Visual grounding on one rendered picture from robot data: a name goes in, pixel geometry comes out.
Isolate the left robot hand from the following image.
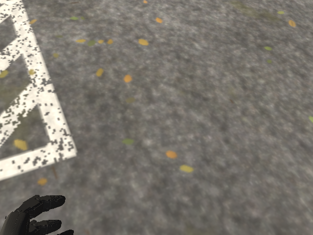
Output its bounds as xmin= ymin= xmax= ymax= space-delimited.
xmin=0 ymin=195 xmax=74 ymax=235

